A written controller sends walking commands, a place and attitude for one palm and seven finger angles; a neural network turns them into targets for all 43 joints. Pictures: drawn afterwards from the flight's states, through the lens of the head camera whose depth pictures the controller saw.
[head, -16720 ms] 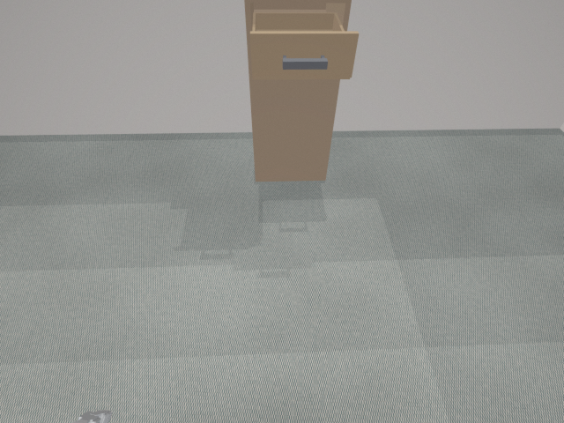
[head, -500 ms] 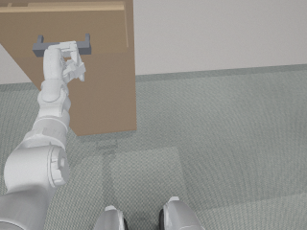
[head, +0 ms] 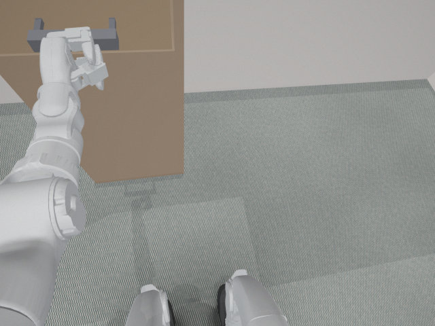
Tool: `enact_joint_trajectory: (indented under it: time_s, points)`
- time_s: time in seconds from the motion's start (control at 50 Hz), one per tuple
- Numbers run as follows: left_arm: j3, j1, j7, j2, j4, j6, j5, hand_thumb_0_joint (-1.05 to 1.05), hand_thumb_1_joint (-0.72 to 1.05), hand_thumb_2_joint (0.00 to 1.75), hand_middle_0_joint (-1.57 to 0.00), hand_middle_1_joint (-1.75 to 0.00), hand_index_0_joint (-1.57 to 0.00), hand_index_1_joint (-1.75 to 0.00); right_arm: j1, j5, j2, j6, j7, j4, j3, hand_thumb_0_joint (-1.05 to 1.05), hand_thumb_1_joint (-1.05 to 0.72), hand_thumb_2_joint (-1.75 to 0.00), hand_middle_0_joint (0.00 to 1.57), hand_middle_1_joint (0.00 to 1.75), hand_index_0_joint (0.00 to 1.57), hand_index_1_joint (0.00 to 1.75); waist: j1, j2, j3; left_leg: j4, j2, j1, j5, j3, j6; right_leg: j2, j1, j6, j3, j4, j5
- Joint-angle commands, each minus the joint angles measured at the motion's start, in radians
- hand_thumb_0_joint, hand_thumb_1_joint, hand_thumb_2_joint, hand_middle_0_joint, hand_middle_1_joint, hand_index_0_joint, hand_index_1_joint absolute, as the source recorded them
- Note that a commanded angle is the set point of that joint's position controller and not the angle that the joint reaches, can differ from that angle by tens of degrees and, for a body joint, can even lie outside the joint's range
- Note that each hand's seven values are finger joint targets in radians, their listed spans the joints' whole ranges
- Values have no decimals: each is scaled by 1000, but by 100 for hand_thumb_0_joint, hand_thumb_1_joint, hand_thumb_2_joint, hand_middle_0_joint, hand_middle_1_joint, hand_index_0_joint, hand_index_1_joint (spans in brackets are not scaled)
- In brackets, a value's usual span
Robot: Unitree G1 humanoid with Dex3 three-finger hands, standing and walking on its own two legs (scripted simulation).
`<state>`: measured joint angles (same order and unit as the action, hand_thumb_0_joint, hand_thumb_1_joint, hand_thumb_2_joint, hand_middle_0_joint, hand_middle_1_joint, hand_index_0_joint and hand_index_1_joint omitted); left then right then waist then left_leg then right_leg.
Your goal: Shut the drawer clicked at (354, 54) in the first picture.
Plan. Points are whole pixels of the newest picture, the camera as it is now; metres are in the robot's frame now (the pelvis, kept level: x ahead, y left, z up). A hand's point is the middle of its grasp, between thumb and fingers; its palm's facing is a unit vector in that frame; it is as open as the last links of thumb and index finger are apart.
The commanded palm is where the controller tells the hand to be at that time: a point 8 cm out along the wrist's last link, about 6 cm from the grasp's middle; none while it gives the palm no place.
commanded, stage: pull the fist back off the drawer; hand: left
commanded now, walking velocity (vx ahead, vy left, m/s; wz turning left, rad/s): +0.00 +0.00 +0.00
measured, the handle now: (76, 31) +0.63 +0.17 +0.09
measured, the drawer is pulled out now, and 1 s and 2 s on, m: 0.00 0.00 0.00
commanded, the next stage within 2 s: draw the hand back to the body in 0.74 s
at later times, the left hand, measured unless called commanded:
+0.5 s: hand (104, 64) +0.55 +0.12 +0.09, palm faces +0.02 -1.00 -0.02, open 3.3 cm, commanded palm +0.51 +0.16 +0.09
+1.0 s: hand (93, 84) +0.50 +0.13 +0.10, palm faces +0.02 -1.00 -0.03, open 3.3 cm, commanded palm +0.45 +0.18 +0.12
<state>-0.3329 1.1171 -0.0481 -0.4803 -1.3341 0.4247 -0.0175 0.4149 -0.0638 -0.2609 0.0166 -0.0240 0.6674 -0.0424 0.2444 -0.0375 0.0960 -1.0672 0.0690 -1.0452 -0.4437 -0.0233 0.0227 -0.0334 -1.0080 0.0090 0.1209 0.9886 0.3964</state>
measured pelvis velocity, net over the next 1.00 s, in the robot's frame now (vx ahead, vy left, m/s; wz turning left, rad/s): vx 0.04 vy -0.01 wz -0.02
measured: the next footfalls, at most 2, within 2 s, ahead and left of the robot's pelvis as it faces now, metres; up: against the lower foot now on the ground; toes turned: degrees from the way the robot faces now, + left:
none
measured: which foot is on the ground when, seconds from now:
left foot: down 0.00-1.00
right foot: down 0.00-1.00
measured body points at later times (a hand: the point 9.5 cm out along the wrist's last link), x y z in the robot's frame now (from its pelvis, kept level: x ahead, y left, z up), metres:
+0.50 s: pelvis +0.00 +0.01 +0.00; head +0.14 +0.02 +0.43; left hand +0.54 +0.17 +0.09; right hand -0.04 -0.25 -0.10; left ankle +0.02 +0.10 -0.66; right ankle +0.03 -0.12 -0.66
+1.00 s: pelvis +0.04 -0.01 +0.03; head +0.13 -0.01 +0.47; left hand +0.49 +0.18 +0.11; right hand +0.09 -0.27 -0.09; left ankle +0.02 +0.10 -0.66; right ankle +0.03 -0.12 -0.66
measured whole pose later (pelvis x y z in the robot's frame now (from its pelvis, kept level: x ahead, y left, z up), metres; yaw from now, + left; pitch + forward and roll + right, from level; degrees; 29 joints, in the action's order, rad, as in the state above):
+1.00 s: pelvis +0.04 -0.01 +0.03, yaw -1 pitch +18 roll -1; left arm -0.26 0.63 -0.07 -0.28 -0.84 0.40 0.11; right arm 0.33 0.00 -0.25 0.08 -0.04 0.60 0.01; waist 0.11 -0.03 0.12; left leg -0.91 0.07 -0.76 -0.46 -0.08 0.01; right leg -0.02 -0.77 0.01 0.07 0.87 0.41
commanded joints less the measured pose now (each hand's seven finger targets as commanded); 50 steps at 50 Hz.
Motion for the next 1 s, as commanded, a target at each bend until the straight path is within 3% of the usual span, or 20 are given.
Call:
enact_joint_trajectory:
  time_s: [0.0, 0.02, 0.12, 0.16, 0.24, 0.28, 0.32, 0.36, 0.38, 0.42, 0.62, 0.66, 0.7, 0.74, 0.78, 0.82, 0.86, 0.88, 0.92, 0.98]
  points:
    - [24, 738, 37, -186, 279, 66, 13, 0, 90, 90, -140, -160, -140, -160, 215, 3, -199, -24, 13, -16, 57, 0, -90, -90, 20, 30, 20, 30, 111, -190, 481, 127, -38, 436, 165, 115, 7, 71, 58, 4, -74, -132, -80]
    - [32, 742, 39, -179, 266, 59, 15, 0, 90, 90, -140, -160, -140, -160, 216, 3, -201, -28, 14, -14, 56, 0, -90, -90, 20, 30, 20, 30, 118, -167, 467, 130, -37, 419, 136, 116, 9, 71, 54, 2, -74, -135, -61]
    - [-12, 724, 44, -225, 265, 51, 14, 0, 90, 90, -140, -160, -140, -160, 215, -1, -206, -39, 10, -26, 53, 0, -90, -90, 20, 30, 20, 30, 94, -171, 509, 126, -42, 407, 128, 116, 9, 69, 85, 5, -73, -128, -57]
    - [8, 720, 40, -188, 282, 54, 13, 0, 90, 90, -140, -160, -140, -160, 214, -5, -203, -39, 4, -31, 56, 0, -90, -90, 20, 30, 20, 30, 88, -200, 535, 122, -42, 439, 152, 122, 7, 68, 72, 8, -70, -121, -70]
    - [-18, 655, 41, -199, 272, 45, 18, 0, 90, 90, -140, -160, -140, -160, 208, -3, -208, -32, -4, -41, 58, 0, -90, -90, 20, 30, 20, 30, 65, -156, 510, 131, -41, 411, 127, 118, 6, 68, 95, 8, -69, -127, -56]
    - [-8, 626, 36, -181, 294, 50, 18, 0, 90, 90, -140, -160, -140, -160, 204, -1, -205, -27, -10, -47, 60, 0, -90, -90, 20, 30, 20, 30, 52, -184, 531, 138, -38, 451, 153, 121, 1, 69, 94, 11, -65, -123, -70]
    - [-31, 554, 36, -189, 300, 50, 26, 0, 90, 90, -140, -160, -140, -160, 199, 1, -204, -19, -13, -58, 63, 0, -90, -90, 20, 30, 20, 30, 26, -144, 533, 142, -39, 437, 165, 109, 2, 71, 137, 11, -67, -130, -77]
    - [-13, 539, 37, -158, 328, 58, 27, 0, 90, 90, -140, -160, -140, -160, 198, 1, -199, -14, -15, -62, 65, 0, -90, -90, 20, 30, 20, 30, 25, -139, 519, 151, -38, 452, 181, 109, 3, 72, 141, 11, -64, -131, -89]
    - [-8, 505, 36, -144, 347, 62, 26, 0, 90, 90, -140, -160, -140, -160, 193, 3, -196, -11, -18, -65, 69, 0, -90, -90, 20, 30, 20, 30, 9, -159, 532, 153, -38, 470, 204, 103, -1, 72, 147, 13, -64, -130, -103]
    - [-28, 422, 41, -146, 365, 66, 34, 0, 90, 90, -140, -160, -140, -160, 189, 5, -194, -4, -21, -76, 74, 0, -90, -90, 20, 30, 20, 30, -18, -127, 545, 161, -38, 473, 234, 94, -2, 75, 194, 14, -64, -136, -127]
    - [-7, 89, 33, -35, 506, 65, 78, 0, 90, 90, -140, -160, -140, -160, 147, 30, -163, 42, -31, -121, 96, 0, -90, -90, 20, 30, 20, 30, -89, -36, 497, 195, -49, 490, 400, 32, 0, 80, 372, 11, -73, -162, -344]
    - [-1, 106, 35, -39, 548, 75, 81, 0, 90, 90, -140, -160, -140, -160, 138, 34, -161, 45, -26, -114, 97, 0, -90, -90, 20, 30, 20, 30, -81, -24, 467, 197, -49, 483, 403, 28, 3, 77, 385, 10, -79, -164, -365]
    - [41, 140, 36, 12, 556, 84, 79, 0, 90, 90, -140, -160, -140, -160, 124, 38, -150, 43, -25, -102, 98, 0, -90, -90, 20, 30, 20, 30, -70, -53, 448, 194, -49, 509, 410, 29, 0, 75, 353, 8, -78, -162, -365]
    - [36, 148, 37, 5, 549, 91, 83, 0, 90, 90, -140, -160, -140, -160, 119, 38, -152, 40, -21, -89, 103, 0, -90, -90, 20, 30, 20, 30, -63, -27, 443, 189, -50, 511, 410, 28, 2, 74, 360, 6, -81, -163, -372]
    - [48, 132, 31, 20, 561, 101, 84, 0, 90, 90, -140, -160, -140, -160, 111, 41, -148, 37, -17, -84, 104, 0, -90, -90, 20, 30, 20, 30, -72, -67, 472, 183, -50, 551, 465, 30, -3, 69, 356, 8, -82, -151, -403]
    - [62, 133, 20, 31, 543, 100, 86, 0, 90, 90, -140, -160, -140, -160, 101, 43, -147, 35, -16, -74, 103, 0, -90, -90, 20, 30, 20, 30, -70, -58, 467, 177, -47, 554, 469, 37, -6, 68, 344, 9, -78, -146, -397]
    - [10, 4, 8, -20, 629, 93, 102, 0, 90, 90, -140, -160, -140, -160, 90, 47, -154, 36, -17, -109, 108, 0, -90, -90, 20, 30, 20, 30, -129, -84, 555, 192, -52, 600, 547, 29, -6, 68, 432, 14, -85, -148, -460]
    - [26, -83, -2, 3, 650, 76, 109, 0, 90, 90, -140, -160, -140, -160, 77, 56, -145, 38, -17, -125, 106, 0, -90, -90, 20, 30, 20, 30, -141, -89, 572, 203, -52, 618, 593, 24, -7, 65, 470, 13, -85, -154, -499]
    - [35, -152, -18, 12, 713, 35, 136, 0, 90, 90, -140, -160, -140, -160, 53, 70, -139, 41, -13, -150, 103, 0, -90, -90, 20, 30, 20, 30, -149, -3, 528, 232, -53, 576, 561, 10, 1, 67, 553, 7, -86, -185, -541]
    - [41, -280, -32, 27, 837, -12, 167, 0, 90, 90, -140, -160, -140, -160, 16, 87, -132, 35, -3, -186, 102, 0, -90, -90, 20, 30, 20, 30, -171, 3, 498, 275, -55, 584, 561, -7, 5, 62, 637, 6, -86, -214, -593]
